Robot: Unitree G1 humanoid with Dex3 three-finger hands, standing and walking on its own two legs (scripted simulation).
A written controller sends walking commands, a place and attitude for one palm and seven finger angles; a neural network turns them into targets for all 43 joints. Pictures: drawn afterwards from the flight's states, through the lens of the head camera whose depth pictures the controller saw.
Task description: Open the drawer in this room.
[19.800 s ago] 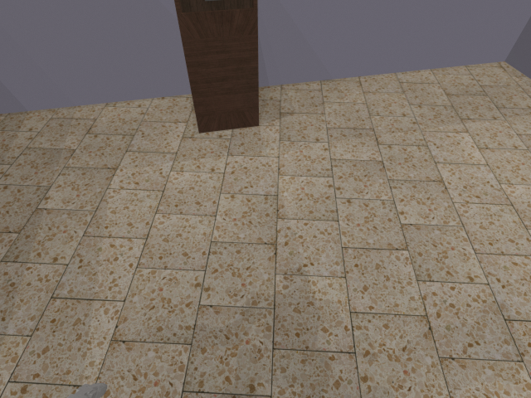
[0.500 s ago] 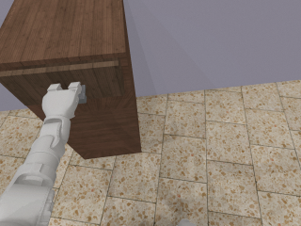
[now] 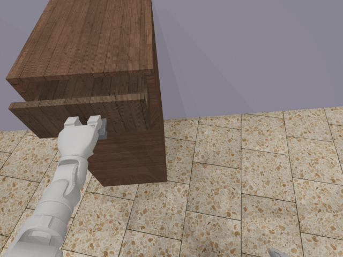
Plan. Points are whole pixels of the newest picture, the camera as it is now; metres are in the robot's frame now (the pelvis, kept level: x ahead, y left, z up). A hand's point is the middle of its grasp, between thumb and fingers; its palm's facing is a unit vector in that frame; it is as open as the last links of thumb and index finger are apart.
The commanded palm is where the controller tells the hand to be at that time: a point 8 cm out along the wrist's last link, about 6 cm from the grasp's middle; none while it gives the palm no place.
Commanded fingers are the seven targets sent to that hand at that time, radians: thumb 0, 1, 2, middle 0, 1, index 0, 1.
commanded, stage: pull the drawer open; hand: left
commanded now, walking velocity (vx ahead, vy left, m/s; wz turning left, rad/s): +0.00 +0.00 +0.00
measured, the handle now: (85, 129) +0.43 +0.24 +0.01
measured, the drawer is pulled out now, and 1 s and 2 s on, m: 0.09 0.22 0.30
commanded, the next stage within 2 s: open the thumb to release the handle in 1.98 s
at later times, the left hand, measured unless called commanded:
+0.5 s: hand (84, 170) +0.32 +0.23 -0.01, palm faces -0.02 -0.05 -1.00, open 5.4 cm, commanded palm +0.28 +0.23 +0.04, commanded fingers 0.00 0.90 0.90 -0.40 -1.35 -0.40 -1.35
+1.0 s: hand (80, 200) +0.25 +0.22 -0.01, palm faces -0.01 -0.07 -1.00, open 5.5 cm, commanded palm +0.22 +0.22 +0.04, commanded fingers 0.00 0.90 0.90 -0.40 -1.35 -0.40 -1.35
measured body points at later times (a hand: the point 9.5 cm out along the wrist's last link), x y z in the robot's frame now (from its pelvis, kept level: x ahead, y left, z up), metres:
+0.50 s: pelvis +0.00 +0.00 +0.00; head +0.05 -0.03 +0.45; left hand +0.32 +0.23 +0.04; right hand +0.12 -0.26 -0.13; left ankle -0.05 +0.12 -0.71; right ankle -0.01 -0.13 -0.71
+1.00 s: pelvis +0.00 -0.01 +0.00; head +0.04 -0.04 +0.45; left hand +0.25 +0.22 +0.05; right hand +0.18 -0.25 -0.11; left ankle -0.05 +0.12 -0.71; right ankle -0.01 -0.13 -0.71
